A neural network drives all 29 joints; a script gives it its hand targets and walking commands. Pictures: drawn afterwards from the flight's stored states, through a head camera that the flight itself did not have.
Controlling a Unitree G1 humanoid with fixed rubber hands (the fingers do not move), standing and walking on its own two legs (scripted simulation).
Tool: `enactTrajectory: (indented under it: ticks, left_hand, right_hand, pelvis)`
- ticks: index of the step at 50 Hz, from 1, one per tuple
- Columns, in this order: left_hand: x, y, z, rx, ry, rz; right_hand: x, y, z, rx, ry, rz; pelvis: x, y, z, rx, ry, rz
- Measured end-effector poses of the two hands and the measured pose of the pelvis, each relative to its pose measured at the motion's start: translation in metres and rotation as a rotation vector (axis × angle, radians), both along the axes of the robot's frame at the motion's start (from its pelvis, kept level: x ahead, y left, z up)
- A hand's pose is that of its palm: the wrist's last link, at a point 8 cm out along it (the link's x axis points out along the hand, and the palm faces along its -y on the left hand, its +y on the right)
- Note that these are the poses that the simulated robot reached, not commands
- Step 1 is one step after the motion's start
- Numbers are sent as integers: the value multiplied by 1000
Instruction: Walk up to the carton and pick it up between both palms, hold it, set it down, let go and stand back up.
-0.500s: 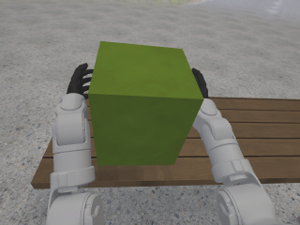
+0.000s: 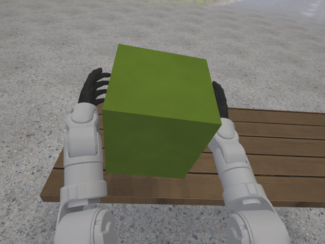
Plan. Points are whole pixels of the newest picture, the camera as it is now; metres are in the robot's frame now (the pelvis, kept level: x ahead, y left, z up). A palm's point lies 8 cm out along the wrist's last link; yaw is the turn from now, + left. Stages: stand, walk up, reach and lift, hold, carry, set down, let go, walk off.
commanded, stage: set down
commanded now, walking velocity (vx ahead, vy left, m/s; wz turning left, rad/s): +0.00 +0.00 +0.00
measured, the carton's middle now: (154, 117) +0.38 +0.02 +0.16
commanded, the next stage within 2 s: none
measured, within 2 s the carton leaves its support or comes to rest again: neither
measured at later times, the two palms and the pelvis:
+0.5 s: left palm (95, 118) +0.38 +0.16 +0.16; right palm (213, 124) +0.38 -0.14 +0.15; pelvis +0.01 +0.01 +0.00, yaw +0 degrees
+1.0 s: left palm (100, 125) +0.40 +0.16 +0.12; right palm (210, 130) +0.39 -0.14 +0.12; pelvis +0.01 +0.01 +0.00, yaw -1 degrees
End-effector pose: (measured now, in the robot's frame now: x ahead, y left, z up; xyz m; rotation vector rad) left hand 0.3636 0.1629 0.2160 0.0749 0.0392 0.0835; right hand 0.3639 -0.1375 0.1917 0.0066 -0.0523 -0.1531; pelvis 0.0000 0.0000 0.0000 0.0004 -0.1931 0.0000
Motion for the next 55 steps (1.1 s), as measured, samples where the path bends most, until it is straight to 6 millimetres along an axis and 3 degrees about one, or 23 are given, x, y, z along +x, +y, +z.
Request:
enactTrajectory:
  ticks: [5, 10, 18, 27, 40, 55]
  left_hand:
    - [6, 2, -32, 7, 47, -3]
    - [11, -2, -52, 0, 46, -11]
    - [20, -10, -55, -3, 46, -21]
    - [18, 0, -59, -1, 82, -7]
    - [27, -2, -79, -8, 123, -27]
    - [40, -5, -106, -33, 167, -21]
  right_hand:
    - [4, 3, -32, -8, 33, -1]
    - [7, -2, -42, -23, 20, -10]
    - [12, -10, -38, -43, 16, -26]
    - [13, 0, -43, -39, 49, -12]
    - [16, -2, -62, -38, 85, -33]
    - [31, -5, -80, -53, 126, -28]
  pelvis:
    - [4, 1, 0, -6, 7, 10]
    - [8, 1, 0, -14, 28, 13]
    - [13, 3, 0, -13, 47, 3]
    - [13, 7, 0, -12, 43, 0]
    - [8, 8, 1, -9, 81, -8]
    - [16, 4, 2, -9, 125, -24]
